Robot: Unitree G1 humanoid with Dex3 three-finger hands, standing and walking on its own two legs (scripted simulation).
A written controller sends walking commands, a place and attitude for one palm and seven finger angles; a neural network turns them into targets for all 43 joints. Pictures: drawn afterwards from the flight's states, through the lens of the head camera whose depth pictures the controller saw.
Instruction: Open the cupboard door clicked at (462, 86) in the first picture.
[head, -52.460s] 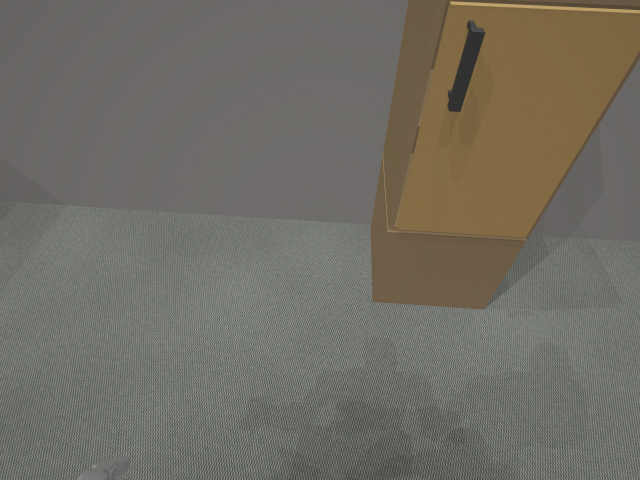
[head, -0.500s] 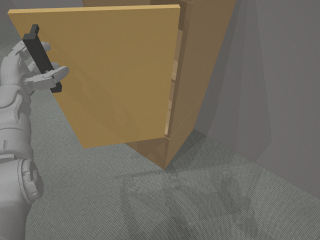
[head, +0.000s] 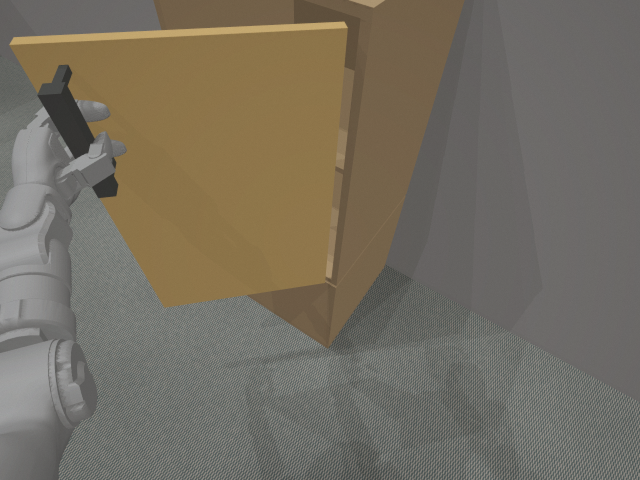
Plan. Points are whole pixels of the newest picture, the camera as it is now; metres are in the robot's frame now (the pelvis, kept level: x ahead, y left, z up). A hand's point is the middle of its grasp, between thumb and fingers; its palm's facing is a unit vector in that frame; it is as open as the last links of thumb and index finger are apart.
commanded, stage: pull the door open along its arc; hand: left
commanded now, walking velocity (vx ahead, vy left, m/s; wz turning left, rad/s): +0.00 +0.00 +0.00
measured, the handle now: (86, 135) +0.50 +0.29 +0.16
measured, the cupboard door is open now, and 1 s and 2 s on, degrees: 45 91 92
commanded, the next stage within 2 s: open thumb and fingers to let go in 0.96 s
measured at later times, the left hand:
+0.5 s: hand (139, 247) +0.32 +0.18 +0.16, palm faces +0.30 -0.95 +0.10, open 6.3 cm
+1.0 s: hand (244, 305) +0.26 +0.07 +0.16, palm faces +0.48 -0.88 +0.05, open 6.3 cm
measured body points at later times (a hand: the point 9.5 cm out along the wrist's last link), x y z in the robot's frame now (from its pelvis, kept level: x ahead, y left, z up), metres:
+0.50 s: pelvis +0.01 -0.01 +0.01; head -0.02 -0.03 +0.46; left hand +0.30 +0.23 +0.16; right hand +0.20 -0.23 -0.07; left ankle +0.01 +0.09 -0.72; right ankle -0.03 -0.11 -0.72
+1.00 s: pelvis -0.01 -0.05 +0.01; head -0.05 -0.08 +0.45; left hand +0.23 +0.12 +0.16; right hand +0.19 -0.25 -0.08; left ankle +0.01 +0.09 -0.72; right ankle -0.03 -0.11 -0.72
